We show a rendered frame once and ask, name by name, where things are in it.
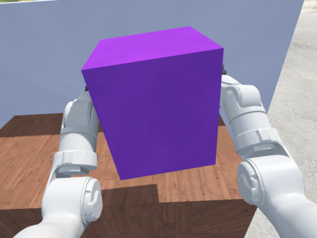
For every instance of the left robot upper arm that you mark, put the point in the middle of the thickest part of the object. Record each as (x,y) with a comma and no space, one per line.
(69,205)

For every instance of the robot right hand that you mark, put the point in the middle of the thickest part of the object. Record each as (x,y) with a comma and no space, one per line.
(223,71)

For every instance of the right robot upper arm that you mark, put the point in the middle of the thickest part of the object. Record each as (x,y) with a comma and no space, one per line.
(274,184)

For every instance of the carton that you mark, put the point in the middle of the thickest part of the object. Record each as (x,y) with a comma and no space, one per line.
(157,98)

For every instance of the right robot forearm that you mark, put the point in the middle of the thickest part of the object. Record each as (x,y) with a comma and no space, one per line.
(253,134)

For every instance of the left robot forearm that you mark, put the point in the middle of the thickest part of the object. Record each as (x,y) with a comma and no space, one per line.
(78,140)

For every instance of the pedestal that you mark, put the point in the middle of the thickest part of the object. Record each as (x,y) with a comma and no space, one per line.
(201,202)

